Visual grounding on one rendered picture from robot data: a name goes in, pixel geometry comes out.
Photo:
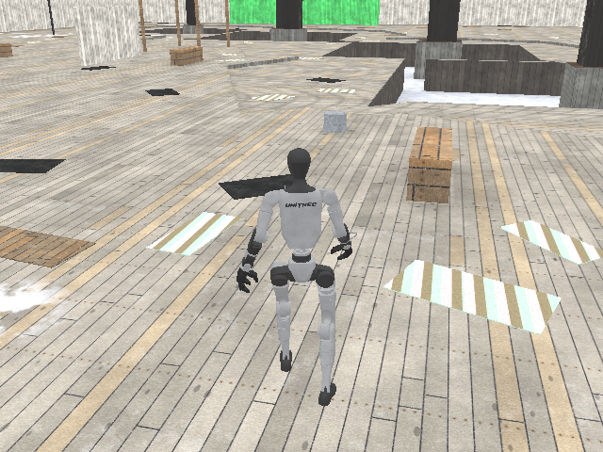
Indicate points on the robot right forearm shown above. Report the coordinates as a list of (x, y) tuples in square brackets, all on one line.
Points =
[(345, 240)]

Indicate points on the robot right upper arm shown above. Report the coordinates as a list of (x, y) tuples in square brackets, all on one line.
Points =
[(329, 197)]

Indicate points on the robot left upper arm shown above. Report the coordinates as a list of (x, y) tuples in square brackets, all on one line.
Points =
[(265, 213)]

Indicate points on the right robot hand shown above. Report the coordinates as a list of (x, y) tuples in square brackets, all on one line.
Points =
[(346, 254)]

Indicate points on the left robot hand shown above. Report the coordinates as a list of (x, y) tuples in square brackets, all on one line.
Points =
[(241, 279)]

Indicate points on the robot left shin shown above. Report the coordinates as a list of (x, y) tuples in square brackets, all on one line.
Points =
[(283, 325)]

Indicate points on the robot left forearm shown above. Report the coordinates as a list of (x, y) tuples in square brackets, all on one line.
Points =
[(251, 253)]

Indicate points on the humanoid robot head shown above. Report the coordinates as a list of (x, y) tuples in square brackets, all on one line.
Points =
[(298, 161)]

